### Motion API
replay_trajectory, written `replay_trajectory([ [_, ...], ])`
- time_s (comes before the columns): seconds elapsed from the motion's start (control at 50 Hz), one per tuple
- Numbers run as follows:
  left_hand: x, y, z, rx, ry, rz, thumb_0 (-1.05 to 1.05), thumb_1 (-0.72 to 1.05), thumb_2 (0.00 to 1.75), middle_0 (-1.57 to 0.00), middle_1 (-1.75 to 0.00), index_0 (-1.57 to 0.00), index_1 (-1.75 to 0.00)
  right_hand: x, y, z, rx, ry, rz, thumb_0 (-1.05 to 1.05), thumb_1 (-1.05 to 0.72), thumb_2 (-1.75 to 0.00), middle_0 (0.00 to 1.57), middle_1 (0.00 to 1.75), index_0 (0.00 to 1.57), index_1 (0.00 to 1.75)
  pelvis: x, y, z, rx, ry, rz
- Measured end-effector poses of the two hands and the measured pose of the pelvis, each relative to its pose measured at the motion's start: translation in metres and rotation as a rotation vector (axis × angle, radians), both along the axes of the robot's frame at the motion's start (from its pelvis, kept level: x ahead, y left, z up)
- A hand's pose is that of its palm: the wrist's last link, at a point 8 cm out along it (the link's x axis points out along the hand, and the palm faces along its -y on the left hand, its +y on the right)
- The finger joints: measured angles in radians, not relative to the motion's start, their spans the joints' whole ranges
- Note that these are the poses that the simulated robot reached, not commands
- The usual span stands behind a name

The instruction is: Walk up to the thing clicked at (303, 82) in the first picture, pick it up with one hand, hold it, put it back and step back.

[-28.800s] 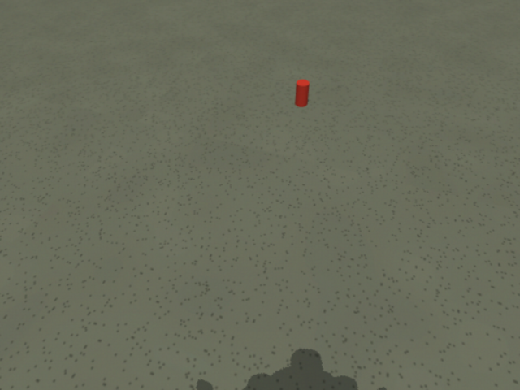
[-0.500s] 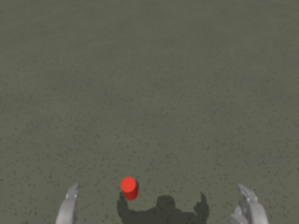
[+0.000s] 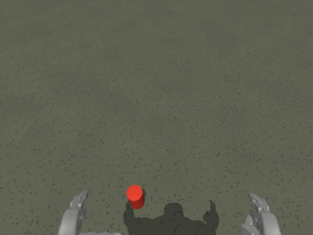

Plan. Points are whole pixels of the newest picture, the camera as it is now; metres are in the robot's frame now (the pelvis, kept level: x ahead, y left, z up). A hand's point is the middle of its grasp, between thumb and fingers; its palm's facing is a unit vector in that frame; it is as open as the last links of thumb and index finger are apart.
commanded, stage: stand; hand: left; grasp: from the side
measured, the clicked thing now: (136, 197) +0.42 +0.16 -0.65
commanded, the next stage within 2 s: none
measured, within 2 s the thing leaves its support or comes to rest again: neither
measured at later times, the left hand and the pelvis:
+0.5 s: hand out of the picture +0.08 +0.26 -0.11, palm faces +0.01 -0.94 -0.35, open 7.5 cm; pelvis -0.01 +0.01 +0.03, yaw +1 degrees
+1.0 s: hand out of the picture +0.00 +0.25 -0.10, palm faces +0.01 -0.93 -0.36, open 7.4 cm; pelvis -0.02 +0.00 +0.05, yaw +2 degrees
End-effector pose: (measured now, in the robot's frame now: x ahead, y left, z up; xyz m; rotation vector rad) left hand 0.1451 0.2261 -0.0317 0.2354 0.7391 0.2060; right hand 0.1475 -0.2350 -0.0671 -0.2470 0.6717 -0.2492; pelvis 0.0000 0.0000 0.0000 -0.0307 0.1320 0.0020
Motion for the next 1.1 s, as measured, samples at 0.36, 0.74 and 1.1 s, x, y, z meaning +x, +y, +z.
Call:
replay_trajectory([
  [0.36, -0.036, 0.052, -0.042, 0.050, 0.213, -0.044, 0.01, 0.82, 0.88, -0.20, -0.29, -0.20, -0.30, -0.033, -0.034, -0.012, -0.033, 0.341, 0.086, 0.01, -0.90, -0.90, 0.20, 0.30, 0.21, 0.30, -0.003, 0.004, 0.019, 0.029, -0.116, 0.011],
  [0.74, -0.123, 0.075, -0.041, 0.028, 0.468, 0.069, 0.01, 0.90, 0.90, -0.20, -0.30, -0.20, -0.30, -0.090, -0.023, -0.010, 0.026, 0.519, 0.043, 0.01, -0.90, -0.90, 0.20, 0.30, 0.21, 0.30, -0.017, 0.014, 0.047, 0.032, -0.199, 0.025],
  [1.1, -0.145, 0.066, -0.036, 0.038, 0.546, 0.092, 0.01, 0.90, 0.90, -0.20, -0.30, -0.20, -0.30, -0.110, -0.051, -0.010, 0.027, 0.597, 0.010, 0.01, -0.91, -0.90, 0.20, 0.30, 0.21, 0.30, -0.023, -0.001, 0.054, 0.032, -0.201, 0.031],
])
